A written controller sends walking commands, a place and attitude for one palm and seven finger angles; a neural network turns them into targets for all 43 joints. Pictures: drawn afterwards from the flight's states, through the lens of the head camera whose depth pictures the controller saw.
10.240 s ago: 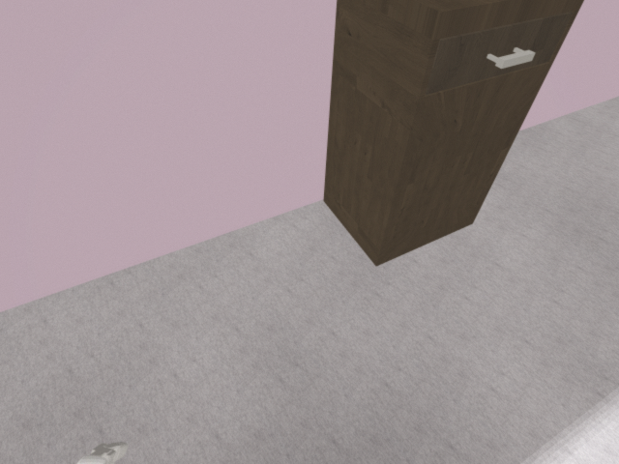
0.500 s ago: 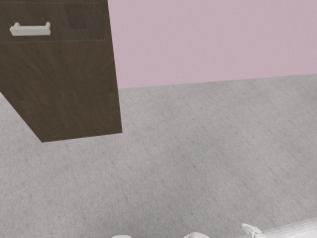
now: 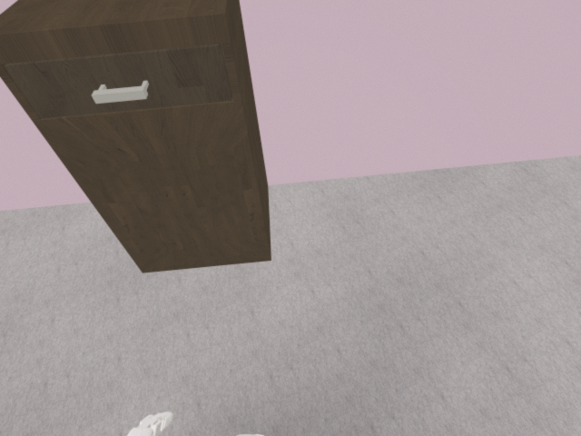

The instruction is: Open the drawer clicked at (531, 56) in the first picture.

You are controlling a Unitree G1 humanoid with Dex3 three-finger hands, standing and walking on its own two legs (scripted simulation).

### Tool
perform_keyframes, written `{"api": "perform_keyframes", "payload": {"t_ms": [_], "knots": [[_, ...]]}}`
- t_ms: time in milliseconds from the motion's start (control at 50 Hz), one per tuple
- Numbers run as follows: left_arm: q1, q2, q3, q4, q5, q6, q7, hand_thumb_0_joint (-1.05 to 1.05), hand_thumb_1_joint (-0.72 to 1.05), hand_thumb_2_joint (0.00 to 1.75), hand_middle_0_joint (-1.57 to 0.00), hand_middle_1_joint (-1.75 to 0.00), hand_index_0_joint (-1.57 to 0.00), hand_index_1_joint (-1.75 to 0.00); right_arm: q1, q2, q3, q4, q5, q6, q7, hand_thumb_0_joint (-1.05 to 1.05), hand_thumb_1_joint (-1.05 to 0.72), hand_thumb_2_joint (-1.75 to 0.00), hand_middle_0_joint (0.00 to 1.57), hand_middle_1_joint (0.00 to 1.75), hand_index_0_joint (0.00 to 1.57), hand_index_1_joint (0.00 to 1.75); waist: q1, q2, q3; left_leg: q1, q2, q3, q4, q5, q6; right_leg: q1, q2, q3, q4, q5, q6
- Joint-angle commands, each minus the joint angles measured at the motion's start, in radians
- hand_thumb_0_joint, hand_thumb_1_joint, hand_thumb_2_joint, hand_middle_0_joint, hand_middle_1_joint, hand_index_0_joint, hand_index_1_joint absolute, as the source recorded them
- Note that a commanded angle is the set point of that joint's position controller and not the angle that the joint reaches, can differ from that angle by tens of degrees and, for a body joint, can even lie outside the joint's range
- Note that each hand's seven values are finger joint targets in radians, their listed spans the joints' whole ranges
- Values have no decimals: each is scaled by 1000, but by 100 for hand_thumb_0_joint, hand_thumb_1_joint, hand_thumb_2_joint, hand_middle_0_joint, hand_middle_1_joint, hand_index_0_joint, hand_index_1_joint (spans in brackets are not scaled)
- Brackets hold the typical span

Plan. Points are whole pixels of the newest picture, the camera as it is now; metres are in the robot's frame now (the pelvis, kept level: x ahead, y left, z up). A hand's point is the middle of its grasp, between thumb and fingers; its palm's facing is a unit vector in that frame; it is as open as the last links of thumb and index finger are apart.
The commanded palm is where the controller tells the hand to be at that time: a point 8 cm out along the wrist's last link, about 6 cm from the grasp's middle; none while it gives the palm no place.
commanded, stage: take the last steps up to it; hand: left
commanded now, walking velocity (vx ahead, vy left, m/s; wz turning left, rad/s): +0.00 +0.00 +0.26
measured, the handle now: (122, 90) +0.84 +0.42 +0.06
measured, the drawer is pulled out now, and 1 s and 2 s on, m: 0.00 0.00 0.00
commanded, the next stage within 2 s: come to a stop and stand still in 1.22 s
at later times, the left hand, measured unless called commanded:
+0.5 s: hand out of the picture -0.12 +0.24 -0.18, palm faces +0.25 -0.95 -0.19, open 7.4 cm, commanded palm none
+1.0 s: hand (143, 364) +0.27 +0.29 -0.16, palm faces +0.02 -0.99 -0.16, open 7.4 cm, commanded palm none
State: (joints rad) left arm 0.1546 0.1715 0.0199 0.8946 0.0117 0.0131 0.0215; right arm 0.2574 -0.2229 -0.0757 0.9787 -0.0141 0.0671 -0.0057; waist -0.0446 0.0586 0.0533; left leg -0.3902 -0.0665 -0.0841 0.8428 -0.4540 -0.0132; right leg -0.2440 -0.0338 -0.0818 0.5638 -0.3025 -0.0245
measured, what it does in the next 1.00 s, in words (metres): walks ahead: left foot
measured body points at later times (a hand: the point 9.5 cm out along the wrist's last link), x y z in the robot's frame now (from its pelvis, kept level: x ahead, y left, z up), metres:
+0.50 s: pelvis +0.01 +0.07 +0.00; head +0.01 +0.09 +0.45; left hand -0.13 +0.29 -0.16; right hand +0.16 -0.15 -0.13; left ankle +0.01 +0.17 -0.74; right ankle +0.00 -0.09 -0.72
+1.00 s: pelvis +0.16 +0.11 +0.00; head +0.18 +0.11 +0.45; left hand +0.27 +0.34 -0.15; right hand +0.02 -0.08 -0.14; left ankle +0.01 +0.17 -0.73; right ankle +0.30 +0.01 -0.70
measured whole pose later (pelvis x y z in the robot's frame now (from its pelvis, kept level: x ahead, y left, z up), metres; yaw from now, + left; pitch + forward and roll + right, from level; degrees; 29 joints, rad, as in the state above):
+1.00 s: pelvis +0.16 +0.11 +0.00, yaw +5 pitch -2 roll -1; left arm 0.09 0.16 0.04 1.01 0.02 0.01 -0.01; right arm 0.55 -0.10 -0.02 1.19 -0.03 -0.06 -0.04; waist -0.09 0.01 0.07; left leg 0.13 0.00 0.17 0.33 -0.42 0.03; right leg -0.51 -0.06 -0.13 0.72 -0.23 -0.02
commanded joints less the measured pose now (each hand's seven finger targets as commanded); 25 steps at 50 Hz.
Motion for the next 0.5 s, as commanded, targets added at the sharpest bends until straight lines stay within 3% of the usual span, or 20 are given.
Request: {"api": "perform_keyframes", "payload": {"t_ms": [0, 20, 60, 140, 260, 340, 380, 400, 420, 440, 460, 480], "knots": [[-8, 182, 55, -60, 1, -18, 19, 0, 90, 90, -20, -30, -20, -30, -1, -91, -31, -48, -8, -3, 10, 0, -90, -90, 20, 30, 20, 30, 20, -202, 15, -120, 62, -3, 375, 53, -27, -28, -280, 206, -308, 142, -91], [1, 167, 53, -53, 2, -23, 17, 0, 90, 90, -20, -30, -20, -30, 13, -80, -26, -37, -8, -5, 12, 0, -90, -90, 20, 30, 20, 30, 19, -200, 7, -121, 64, 8, 372, 85, -32, -14, -256, 172, -301, 153, -81], [53, 166, 55, -32, 3, -33, 15, 0, 90, 90, -20, -30, -20, -30, 22, -71, -24, -25, -12, -8, 18, 0, -90, -90, 20, 30, 20, 30, 38, -214, -12, -141, 80, 28, 350, 133, -45, 51, -253, 160, -329, 50, -61], [178, 169, 62, 31, 8, -51, 12, 0, 90, 90, -20, -30, -20, -30, -57, -77, -19, -39, -18, -22, 32, 0, -90, -90, 20, 30, 20, 30, 95, -210, -2, -212, 123, 56, 257, 137, -55, 159, -302, 220, -384, -132, -74], [297, 178, 63, 114, 23, -65, 5, 0, 90, 90, -20, -30, -20, -30, -151, -41, 1, -60, -11, -45, 42, 0, -90, -90, 20, 30, 20, 30, 134, -222, 9, -175, 141, 120, -5, 70, -42, 220, -329, 199, -390, -66, -97], [274, 193, 64, 140, 27, -60, -1, 0, 90, 90, -20, -30, -20, -30, -124, -18, 13, -57, -3, -58, 46, 0, -90, -90, 20, 30, 20, 30, 110, -264, 22, 11, 119, 178, -183, 43, -16, 89, -317, 140, -386, -119, -88], [242, 192, 65, 149, 20, -53, -2, 0, 90, 90, -20, -30, -20, -30, -37, -18, 17, -27, -3, -71, 39, 0, -90, -90, 20, 30, 20, 30, 63, -237, -4, 202, 96, 218, -343, 133, -9, -9, -276, 74, -316, -143, -55], [230, 182, 61, 156, 15, -47, -5, 0, 90, 90, -20, -30, -20, -30, 22, -35, 14, 1, -2, -77, 33, 0, -90, -90, 20, 30, 20, 30, 32, -168, -16, 352, 76, 248, -413, 182, -13, -107, -235, 25, -265, -187, -27], [223, 144, 50, 153, 11, -43, -9, 0, 90, 90, -20, -30, -20, -30, 114, -89, 3, 28, 0, -87, 19, 0, -90, -90, 20, 30, 20, 30, -14, -28, -58, 505, 139, 170, -464, 125, -1, -211, -182, -22, -111, -190, 9], [216, 74, 35, 131, 6, -38, -15, 0, 90, 90, -20, -30, -20, -30, 199, -179, -23, 47, -6, -90, 10, 0, -90, -90, 20, 30, 20, 30, -52, 254, -71, 564, 359, -144, -580, -90, 63, -377, -65, -112, 165, -269, 60], [147, 63, 29, 90, 13, -36, -11, 0, 90, 90, -20, -30, -20, -30, 255, -225, -28, 53, -10, -83, 2, 0, -90, -90, 20, 30, 20, 30, -75, 262, 0, 473, 471, -282, -700, -187, 140, -453, -41, -66, 355, -299, 56], [119, 72, 34, 84, 17, -35, -13, 0, 90, 90, -20, -30, -20, -30, 207, -204, -21, 48, -11, -81, -1, 0, -90, -90, 20, 30, 20, 30, -55, 175, 60, 389, 488, -269, -719, -211, 169, -468, -86, -9, 450, -255, 36]]}}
